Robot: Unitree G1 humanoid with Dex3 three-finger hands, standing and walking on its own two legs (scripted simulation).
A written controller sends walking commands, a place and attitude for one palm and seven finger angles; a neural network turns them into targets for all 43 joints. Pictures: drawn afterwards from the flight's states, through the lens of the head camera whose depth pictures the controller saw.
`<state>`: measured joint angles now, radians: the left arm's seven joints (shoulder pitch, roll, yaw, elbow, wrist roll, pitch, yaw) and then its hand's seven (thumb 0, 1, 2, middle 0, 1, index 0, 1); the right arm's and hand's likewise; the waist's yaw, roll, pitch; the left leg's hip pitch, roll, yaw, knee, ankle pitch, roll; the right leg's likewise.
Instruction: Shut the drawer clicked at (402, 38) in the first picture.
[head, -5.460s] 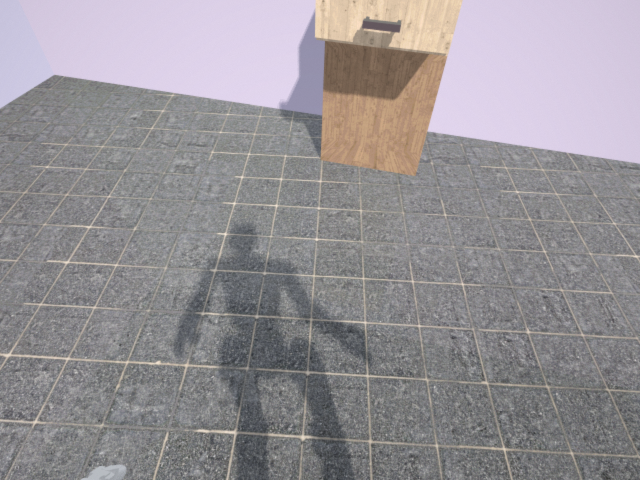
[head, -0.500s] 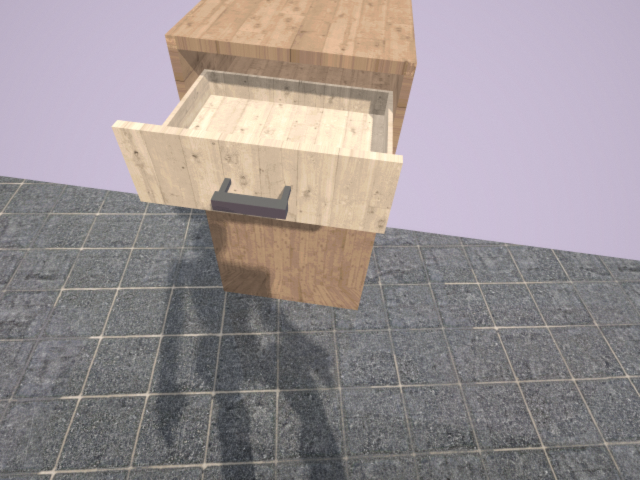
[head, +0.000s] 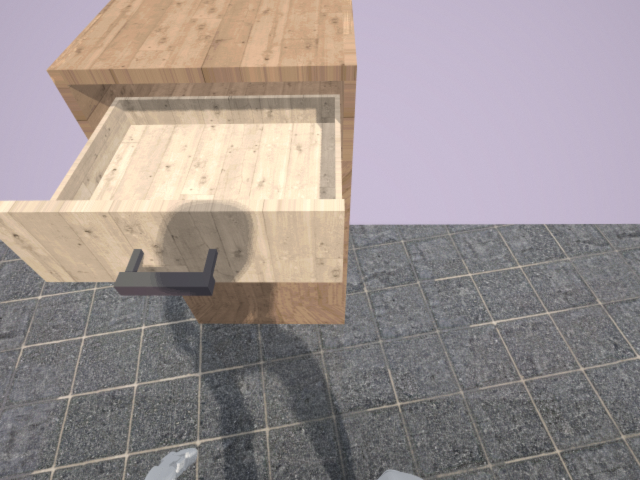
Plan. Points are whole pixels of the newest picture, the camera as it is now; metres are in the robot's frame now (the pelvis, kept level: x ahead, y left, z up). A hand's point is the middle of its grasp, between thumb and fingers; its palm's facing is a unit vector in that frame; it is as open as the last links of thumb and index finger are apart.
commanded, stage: come to a stop and stand still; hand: left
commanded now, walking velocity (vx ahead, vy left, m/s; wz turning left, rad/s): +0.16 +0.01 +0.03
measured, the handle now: (170, 270) +0.36 +0.21 +0.05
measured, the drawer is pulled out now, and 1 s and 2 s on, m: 0.29 0.29 0.29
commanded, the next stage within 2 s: look again from close up in 1.24 s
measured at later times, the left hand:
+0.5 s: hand out of the picture +0.07 +0.22 -0.17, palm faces +0.06 -0.98 -0.21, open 7.4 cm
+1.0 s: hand out of the picture +0.01 +0.13 -0.16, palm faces +0.00 -0.98 -0.21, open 7.3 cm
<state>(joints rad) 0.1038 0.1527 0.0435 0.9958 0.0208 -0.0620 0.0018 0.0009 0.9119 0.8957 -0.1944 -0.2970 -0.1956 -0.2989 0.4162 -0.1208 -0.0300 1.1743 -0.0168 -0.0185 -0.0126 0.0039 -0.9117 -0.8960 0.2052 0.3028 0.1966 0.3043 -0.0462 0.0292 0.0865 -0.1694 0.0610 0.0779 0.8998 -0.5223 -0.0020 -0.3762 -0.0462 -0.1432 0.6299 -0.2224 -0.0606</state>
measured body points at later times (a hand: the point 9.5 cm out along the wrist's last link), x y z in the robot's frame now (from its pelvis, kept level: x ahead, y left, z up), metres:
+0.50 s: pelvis +0.04 +0.03 +0.02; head +0.08 +0.06 +0.46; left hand +0.06 +0.27 -0.15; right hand +0.14 -0.20 -0.12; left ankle +0.10 +0.13 -0.72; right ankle -0.01 -0.10 -0.66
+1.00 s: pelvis +0.00 -0.04 +0.01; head +0.01 -0.05 +0.46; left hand +0.01 +0.18 -0.14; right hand -0.02 -0.28 -0.15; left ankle +0.01 +0.11 -0.72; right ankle -0.04 -0.13 -0.72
